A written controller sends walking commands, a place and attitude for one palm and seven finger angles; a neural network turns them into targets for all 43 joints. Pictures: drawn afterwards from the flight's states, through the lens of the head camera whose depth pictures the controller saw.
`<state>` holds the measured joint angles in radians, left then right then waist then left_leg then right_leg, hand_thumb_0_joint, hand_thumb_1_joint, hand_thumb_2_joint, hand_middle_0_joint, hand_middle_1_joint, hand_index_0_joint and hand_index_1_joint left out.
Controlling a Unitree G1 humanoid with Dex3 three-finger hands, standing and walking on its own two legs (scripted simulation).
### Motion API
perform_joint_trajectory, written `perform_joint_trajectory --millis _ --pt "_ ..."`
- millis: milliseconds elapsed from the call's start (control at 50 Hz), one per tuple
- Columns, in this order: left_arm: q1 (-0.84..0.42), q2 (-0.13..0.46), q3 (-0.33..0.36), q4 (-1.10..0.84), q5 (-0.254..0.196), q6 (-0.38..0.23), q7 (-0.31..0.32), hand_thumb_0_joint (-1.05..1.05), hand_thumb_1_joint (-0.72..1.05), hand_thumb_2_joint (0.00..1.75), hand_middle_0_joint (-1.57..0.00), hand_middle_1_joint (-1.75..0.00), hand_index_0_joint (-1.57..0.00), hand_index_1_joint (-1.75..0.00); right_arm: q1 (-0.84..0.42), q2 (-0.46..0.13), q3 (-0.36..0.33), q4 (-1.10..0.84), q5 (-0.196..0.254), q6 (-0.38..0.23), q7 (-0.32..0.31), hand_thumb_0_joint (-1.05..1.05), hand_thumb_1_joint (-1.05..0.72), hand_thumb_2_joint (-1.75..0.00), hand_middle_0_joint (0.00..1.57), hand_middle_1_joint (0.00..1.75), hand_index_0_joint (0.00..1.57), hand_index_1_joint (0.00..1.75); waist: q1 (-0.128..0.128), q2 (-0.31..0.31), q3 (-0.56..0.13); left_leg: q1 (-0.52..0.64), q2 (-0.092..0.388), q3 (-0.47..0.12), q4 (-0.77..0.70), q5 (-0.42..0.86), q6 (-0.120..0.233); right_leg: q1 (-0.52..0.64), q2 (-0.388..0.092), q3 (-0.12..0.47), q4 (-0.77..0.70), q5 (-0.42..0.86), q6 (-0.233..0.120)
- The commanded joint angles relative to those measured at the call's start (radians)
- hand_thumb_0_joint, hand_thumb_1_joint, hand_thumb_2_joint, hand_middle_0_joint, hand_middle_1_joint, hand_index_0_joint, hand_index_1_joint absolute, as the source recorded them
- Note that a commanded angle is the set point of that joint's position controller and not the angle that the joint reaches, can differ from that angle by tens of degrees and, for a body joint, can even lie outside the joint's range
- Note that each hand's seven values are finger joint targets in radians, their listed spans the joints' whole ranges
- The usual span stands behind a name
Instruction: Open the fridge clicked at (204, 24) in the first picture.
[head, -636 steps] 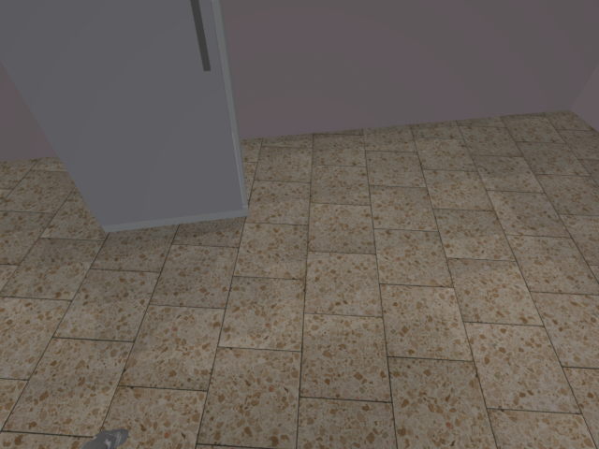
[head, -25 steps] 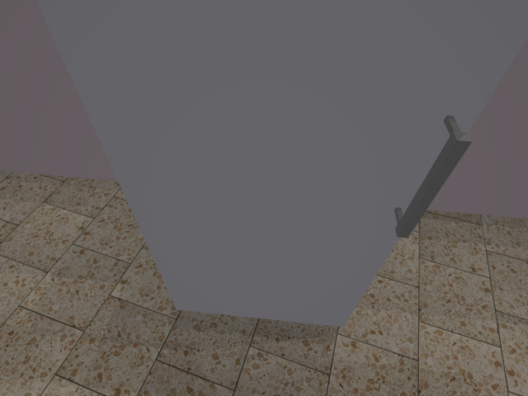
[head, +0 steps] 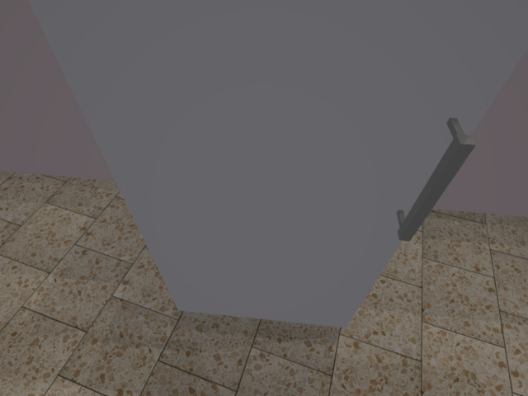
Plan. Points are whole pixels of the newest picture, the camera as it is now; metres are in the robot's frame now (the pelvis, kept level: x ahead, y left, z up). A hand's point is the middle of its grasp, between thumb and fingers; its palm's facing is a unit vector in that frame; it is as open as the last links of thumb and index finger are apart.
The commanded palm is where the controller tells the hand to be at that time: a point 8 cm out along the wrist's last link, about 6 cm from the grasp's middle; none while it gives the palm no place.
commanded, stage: look again from close up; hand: right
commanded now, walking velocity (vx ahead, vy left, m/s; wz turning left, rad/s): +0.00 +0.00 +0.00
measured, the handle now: (426, 186) +0.43 -0.24 +0.09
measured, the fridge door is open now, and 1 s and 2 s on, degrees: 0 0 0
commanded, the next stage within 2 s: raise the hand to about handle height in 0.24 s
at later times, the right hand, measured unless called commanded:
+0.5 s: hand (414, 385) +0.16 -0.20 -0.04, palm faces +0.27 +0.95 -0.13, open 7.5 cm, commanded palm +0.10 -0.25 -0.05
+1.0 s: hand (438, 390) +0.15 -0.21 +0.00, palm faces +0.02 +1.00 -0.05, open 10.0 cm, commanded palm +0.12 -0.27 +0.01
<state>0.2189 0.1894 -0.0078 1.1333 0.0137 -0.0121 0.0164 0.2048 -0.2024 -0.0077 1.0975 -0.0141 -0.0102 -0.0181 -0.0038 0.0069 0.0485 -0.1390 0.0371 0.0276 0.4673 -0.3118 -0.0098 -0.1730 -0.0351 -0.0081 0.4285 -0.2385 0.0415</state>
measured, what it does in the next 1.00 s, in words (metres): lowers itself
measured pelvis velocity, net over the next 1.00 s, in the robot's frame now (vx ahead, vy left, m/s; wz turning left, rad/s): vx -0.06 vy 0.00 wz -0.04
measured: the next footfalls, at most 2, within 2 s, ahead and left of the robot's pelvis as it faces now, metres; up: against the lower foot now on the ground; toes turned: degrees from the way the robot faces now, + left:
none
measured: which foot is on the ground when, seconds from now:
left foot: down 0.00-1.00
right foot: down 0.00-1.00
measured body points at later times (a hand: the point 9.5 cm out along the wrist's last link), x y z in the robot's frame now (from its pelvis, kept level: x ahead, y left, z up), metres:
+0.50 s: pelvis -0.01 -0.01 -0.01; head -0.01 +0.00 +0.44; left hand +0.09 +0.24 -0.13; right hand +0.15 -0.25 -0.03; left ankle -0.04 +0.12 -0.74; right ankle -0.01 -0.15 -0.74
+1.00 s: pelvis -0.06 +0.00 -0.07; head -0.03 -0.01 +0.38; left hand +0.13 +0.20 -0.14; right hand +0.15 -0.27 +0.01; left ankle -0.04 +0.12 -0.74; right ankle -0.01 -0.15 -0.74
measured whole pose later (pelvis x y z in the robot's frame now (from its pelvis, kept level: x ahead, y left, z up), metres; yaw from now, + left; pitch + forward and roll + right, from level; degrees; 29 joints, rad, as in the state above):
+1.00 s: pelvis -0.06 +0.00 -0.07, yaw -2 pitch +7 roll +3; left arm 0.22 0.19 -0.05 0.59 -0.04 -0.26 0.09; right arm 0.32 -0.28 -0.20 0.00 0.29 -0.32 0.32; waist -0.03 -0.02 -0.09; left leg -0.65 0.02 0.09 1.01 -0.49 0.00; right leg -0.76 -0.05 0.08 1.05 -0.43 0.04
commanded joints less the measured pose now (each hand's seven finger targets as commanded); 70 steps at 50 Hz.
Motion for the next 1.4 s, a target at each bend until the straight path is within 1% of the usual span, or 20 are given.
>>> perform_joint_trajectory --millis 0,300,320,340,360,380,400,440,500,540,560,600,660,720,800,860,980,1060,1240,1380 --pt "0.034 0.109 0.023 -0.033 0.001 -0.016 0.01 0.0 0.9 0.9 -0.2 -0.3 -0.2 -0.3 0.048 -0.131 -0.026 -0.032 -0.001 -0.017 -0.012 0.0 -0.9 -0.9 0.2 0.3 0.2 0.3 -0.004 -0.004 -0.017 -0.025 0.076 -0.047 -0.085 0.262 0.03 0.021 -0.066 0.028 -0.044 0.24 -0.045" --pt "0.05 0.088 0.024 -0.022 0.0 -0.017 0.013 0.0 0.9 0.9 -0.2 -0.3 -0.2 -0.3 0.081 -0.106 -0.025 -0.016 -0.002 -0.018 -0.014 0.0 -0.9 -0.9 0.2 0.3 0.2 0.3 -0.004 -0.002 -0.015 -0.026 0.075 -0.048 -0.095 0.263 0.029 0.025 -0.065 0.026 -0.042 0.241 -0.044" --pt "-0.046 0.104 0.033 -0.099 -0.012 -0.021 0.006 0.0 0.9 0.9 -0.2 -0.3 -0.2 -0.3 0.207 -0.091 -0.018 0.021 -0.006 -0.037 -0.056 0.0 -0.9 -0.9 0.2 0.3 0.2 0.3 -0.045 0.044 -0.002 -0.05 0.145 -0.156 -0.116 0.685 0.0 -0.042 -0.068 -0.019 0.196 0.203 -0.022" --pt "0.001 0.248 0.043 -0.412 -0.052 -0.173 0.051 0.0 0.9 0.9 -0.2 -0.3 -0.2 -0.3 -0.599 -0.357 -0.168 -1.54 0.19 -0.268 -0.047 0.0 -0.88 -0.89 0.2 0.32 0.2 0.32 0.079 -0.156 -0.488 0.06 0.045 -0.035 0.018 0.621 0.037 0.195 0.038 -0.028 0.032 0.334 -0.069" --pt "-0.057 0.15 0.019 -0.39 -0.044 -0.24 0.092 0.0 0.9 0.9 -0.2 -0.3 -0.2 -0.3 -0.362 -0.411 -0.248 -1.447 0.126 -0.252 -0.107 0.0 -0.85 -0.88 0.2 0.33 0.2 0.33 0.0 -0.257 -0.401 -0.009 -0.001 -0.029 0.058 0.417 0.036 0.253 0.013 -0.055 0.032 0.364 -0.066" --pt "-0.04 0.121 0.036 -0.423 -0.039 -0.287 0.081 0.0 0.9 0.9 -0.2 -0.3 -0.2 -0.3 0.148 -0.063 -0.039 -1.223 0.132 -0.128 -0.092 0.0 -0.83 -0.87 0.21 0.34 0.21 0.34 -0.012 -0.24 -0.326 -0.055 -0.021 0.047 0.087 0.276 0.037 0.168 -0.01 -0.021 0.025 0.46 -0.066" --pt "-0.023 0.141 0.047 -0.387 -0.061 -0.294 0.076 0.0 0.9 0.9 -0.2 -0.3 -0.2 -0.3 0.163 0.018 -0.044 -1.111 0.168 -0.096 -0.082 0.0 -0.81 -0.86 0.21 0.36 0.21 0.36 0.028 -0.11 -0.22 -0.123 -0.017 0.078 0.066 0.261 0.021 0.081 0.004 -0.006 0.068 0.399 -0.054" --pt "-0.039 0.172 0.083 -0.456 -0.034 -0.308 0.072 0.0 0.9 0.9 -0.2 -0.3 -0.2 -0.3 0.132 -0.035 -0.127 -1.085 0.172 -0.202 -0.037 0.0 -0.76 -0.84 0.21 0.39 0.21 0.39 0.049 0.091 -0.078 -0.297 -0.03 0.098 0.086 0.182 0.002 -0.108 0.025 0.004 0.151 0.187 -0.051" --pt "-0.095 0.151 0.103 -0.535 -0.018 -0.313 0.029 0.0 0.9 0.9 -0.2 -0.3 -0.2 -0.3 0.43 0.064 -0.138 -0.879 0.216 -0.413 0.126 0.0 -0.69 -0.81 0.22 0.43 0.22 0.43 -0.049 0.235 -0.091 -0.412 -0.041 0.093 0.255 0.122 0.009 -0.356 0.037 -0.01 0.292 0.081 -0.024" --pt "-0.122 0.158 0.115 -0.59 -0.02 -0.309 -0.001 0.0 0.9 0.9 -0.2 -0.3 -0.2 -0.3 0.446 0.036 -0.166 -0.893 0.258 -0.575 0.269 0.0 -0.64 -0.79 0.22 0.47 0.22 0.47 -0.061 0.189 -0.138 -0.465 -0.033 0.066 0.349 0.071 0.021 -0.47 0.044 -0.02 0.387 0.01 -0.014" --pt "-0.118 0.165 0.121 -0.621 -0.027 -0.304 -0.013 0.0 0.9 0.9 -0.2 -0.3 -0.2 -0.3 0.458 -0.025 -0.218 -0.875 0.262 -0.613 0.33 0.0 -0.62 -0.78 0.22 0.48 0.22 0.48 -0.077 0.087 -0.164 -0.459 -0.024 0.038 0.383 0.098 0.034 -0.481 0.05 -0.029 0.424 0.02 -0.017" --pt "-0.144 0.172 0.119 -0.719 -0.04 -0.288 -0.008 0.0 0.9 0.9 -0.2 -0.3 -0.2 -0.3 0.403 -0.088 -0.263 -0.995 0.301 -0.574 0.377 0.0 -0.57 -0.76 0.22 0.51 0.22 0.51 -0.087 0.067 -0.263 -0.449 -0.018 0.015 0.391 0.013 0.027 -0.505 0.062 -0.058 0.452 -0.035 -0.033" --pt "-0.128 0.168 0.1 -0.784 -0.048 -0.268 0.026 0.0 0.9 0.9 -0.2 -0.3 -0.2 -0.3 0.205 -0.129 -0.284 -1.195 0.341 -0.491 0.339 0.0 -0.5 -0.73 0.23 0.55 0.23 0.55 -0.052 0.034 -0.28 -0.504 -0.026 -0.029 0.355 -0.189 0.013 -0.532 0.058 -0.038 0.473 -0.143 -0.048" --pt "-0.073 0.151 0.087 -0.785 -0.043 -0.272 0.047 0.0 0.9 0.9 -0.2 -0.3 -0.2 -0.3 0.081 -0.132 -0.254 -1.435 0.309 -0.516 0.263 0.0 -0.43 -0.7 0.23 0.6 0.23 0.6 -0.005 -0.086 -0.314 -0.544 -0.034 -0.031 0.352 -0.179 0.019 -0.455 0.035 -0.008 0.488 -0.137 -0.063" --pt "-0.039 0.162 0.056 -0.732 -0.038 -0.291 0.074 0.0 0.9 0.9 -0.2 -0.3 -0.2 -0.3 -0.023 -0.134 -0.178 -1.437 0.278 -0.536 0.262 0.0 -0.34 -0.66 0.24 0.66 0.24 0.66 0.063 -0.085 -0.238 -0.598 -0.05 -0.021 0.35 -0.2 0.023 -0.478 0.018 0.029 0.5 -0.18 -0.066" --pt "-0.039 0.176 0.043 -0.711 -0.05 -0.307 0.09 0.0 0.9 0.9 -0.2 -0.3 -0.2 -0.3 -0.003 -0.184 -0.205 -1.344 0.292 -0.466 0.32 0.0 -0.27 -0.63 0.25 0.7 0.25 0.7 0.052 -0.095 -0.231 -0.56 -0.053 -0.023 0.316 -0.221 0.025 -0.478 0.019 0.037 0.474 -0.2 -0.067" --pt "-0.075 0.157 0.035 -0.713 -0.058 -0.314 0.095 0.0 0.9 0.9 -0.2 -0.3 -0.2 -0.3 0.085 -0.218 -0.334 -1.27 0.351 -0.287 0.33 0.0 -0.13 -0.57 0.25 0.8 0.25 0.8 -0.028 -0.048 -0.291 -0.417 -0.036 -0.004 0.255 -0.177 0.015 -0.425 0.028 0.035 0.383 -0.123 -0.059" --pt "-0.074 0.154 0.04 -0.699 -0.049 -0.325 0.084 0.0 0.9 0.9 -0.2 -0.3 -0.2 -0.3 0.106 -0.22 -0.365 -1.283 0.354 -0.293 0.285 0.0 -0.04 -0.53 0.26 0.86 0.26 0.86 -0.038 0.008 -0.273 -0.388 -0.046 0.028 0.253 -0.114 0.013 -0.395 0.024 0.036 0.343 -0.076 -0.057" --pt "-0.025 0.188 0.039 -0.675 -0.059 -0.352 0.089 0.0 0.9 0.9 -0.2 -0.3 -0.2 -0.3 -0.038 -0.256 -0.358 -1.306 0.349 -0.317 0.32 0.0 0.17 -0.44 0.28 0.99 0.28 0.99 -0.008 -0.065 -0.255 -0.378 -0.046 0.037 0.217 -0.076 0.014 -0.298 0.026 0.028 0.282 -0.078 -0.058" --pt "-0.024 0.193 0.03 -0.672 -0.061 -0.352 0.093 0.0 0.9 0.9 -0.2 -0.3 -0.2 -0.3 -0.093 -0.295 -0.401 -1.293 0.363 -0.265 0.338 0.0 0.34 -0.37 0.29 1.1 0.29 1.1 -0.022 -0.094 -0.266 -0.301 -0.052 0.05 0.197 0.064 0.02 -0.216 0.028 0.029 0.241 0.025 -0.055"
